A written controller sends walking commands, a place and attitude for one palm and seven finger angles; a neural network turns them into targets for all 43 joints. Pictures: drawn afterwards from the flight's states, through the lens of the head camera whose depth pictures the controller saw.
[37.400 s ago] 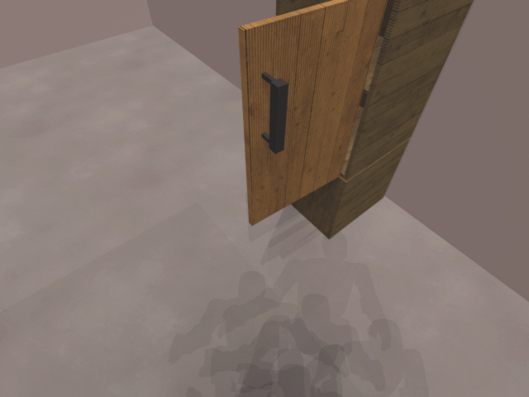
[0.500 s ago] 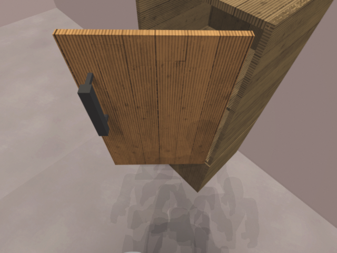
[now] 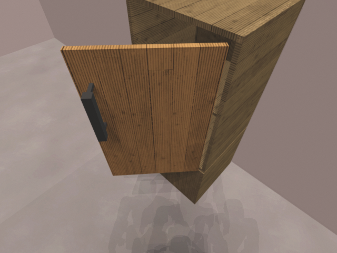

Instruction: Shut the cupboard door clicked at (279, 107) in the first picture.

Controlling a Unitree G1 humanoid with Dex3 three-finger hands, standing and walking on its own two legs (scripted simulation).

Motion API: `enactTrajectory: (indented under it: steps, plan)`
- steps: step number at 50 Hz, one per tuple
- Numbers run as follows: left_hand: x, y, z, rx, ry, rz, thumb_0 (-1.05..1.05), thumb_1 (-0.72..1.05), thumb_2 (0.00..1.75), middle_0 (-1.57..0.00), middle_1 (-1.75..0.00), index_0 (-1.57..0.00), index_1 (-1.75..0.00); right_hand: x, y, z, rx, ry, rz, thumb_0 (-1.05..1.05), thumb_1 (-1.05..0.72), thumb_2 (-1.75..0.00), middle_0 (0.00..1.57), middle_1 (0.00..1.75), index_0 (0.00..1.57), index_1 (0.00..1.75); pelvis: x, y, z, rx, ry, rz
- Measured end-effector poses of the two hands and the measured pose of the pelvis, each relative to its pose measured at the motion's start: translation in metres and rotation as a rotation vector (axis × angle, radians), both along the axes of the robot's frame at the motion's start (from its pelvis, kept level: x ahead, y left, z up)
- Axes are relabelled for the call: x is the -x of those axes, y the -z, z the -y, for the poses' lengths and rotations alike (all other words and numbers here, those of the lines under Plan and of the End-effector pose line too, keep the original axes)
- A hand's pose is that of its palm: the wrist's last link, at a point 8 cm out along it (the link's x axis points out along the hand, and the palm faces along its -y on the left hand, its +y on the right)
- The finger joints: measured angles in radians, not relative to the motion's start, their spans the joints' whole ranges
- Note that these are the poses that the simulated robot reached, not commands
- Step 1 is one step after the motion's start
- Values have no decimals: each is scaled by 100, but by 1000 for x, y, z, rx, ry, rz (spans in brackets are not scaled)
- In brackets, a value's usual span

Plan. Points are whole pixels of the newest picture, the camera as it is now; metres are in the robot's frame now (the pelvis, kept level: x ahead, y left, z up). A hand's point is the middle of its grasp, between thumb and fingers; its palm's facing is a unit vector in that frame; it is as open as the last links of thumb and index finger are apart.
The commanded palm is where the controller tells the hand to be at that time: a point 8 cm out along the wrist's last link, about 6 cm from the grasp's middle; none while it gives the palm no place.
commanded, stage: come to a stop and stand still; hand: left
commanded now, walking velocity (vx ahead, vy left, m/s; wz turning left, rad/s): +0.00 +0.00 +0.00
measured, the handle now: (97, 113) +0.45 +0.22 +0.07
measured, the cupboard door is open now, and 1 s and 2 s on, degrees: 47 47 47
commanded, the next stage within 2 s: look again from close up in 0.24 s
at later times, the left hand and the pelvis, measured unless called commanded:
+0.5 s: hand out of the picture -0.02 +0.17 -0.18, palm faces +0.01 -0.98 -0.18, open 7.3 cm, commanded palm none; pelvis -0.01 +0.00 -0.01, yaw +0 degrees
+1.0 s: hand out of the picture +0.04 +0.21 -0.16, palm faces +0.11 -0.97 -0.20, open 7.3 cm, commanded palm +0.09 +0.24 -0.07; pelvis -0.01 +0.02 -0.01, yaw +0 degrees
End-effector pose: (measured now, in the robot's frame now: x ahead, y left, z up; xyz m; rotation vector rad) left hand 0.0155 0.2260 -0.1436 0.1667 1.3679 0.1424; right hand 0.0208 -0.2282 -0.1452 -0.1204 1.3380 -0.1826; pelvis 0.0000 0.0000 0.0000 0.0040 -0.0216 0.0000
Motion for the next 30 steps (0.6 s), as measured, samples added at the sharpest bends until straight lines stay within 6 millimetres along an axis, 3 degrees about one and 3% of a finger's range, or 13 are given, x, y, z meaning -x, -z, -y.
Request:
enactTrajectory:
  steps: [9, 15, 20, 30]
  plan:
    - [29, 5, 21, 38, -24, -41, 1, 92, 90, -20, -30, -20, -30, 52, -4, 6, 6, 10, -123, 0, -91, -90, 20, 30, 20, 30, 7, -3, 10, 2, -2, 13]
    - [41, 6, 30, 57, -31, -68, 1, 91, 90, -20, -30, -20, -30, 71, -5, 2, 0, 23, -164, 0, -91, -90, 20, 30, 20, 30, 9, -3, 11, 4, -2, 12]
    - [44, 8, 29, 51, -13, -58, 1, 91, 90, -20, -30, -20, -30, 69, 0, -5, -14, 16, -144, 0, -91, -90, 20, 30, 20, 30, 13, 1, 6, 22, -1, -2]
    - [31, 3, -8, -17, -8, 12, 1, 91, 90, -20, -30, -20, -30, 42, 15, -29, -49, -31, -34, 2, -93, -90, 20, 30, 20, 30, 14, 8, -13, 6, -4, 5]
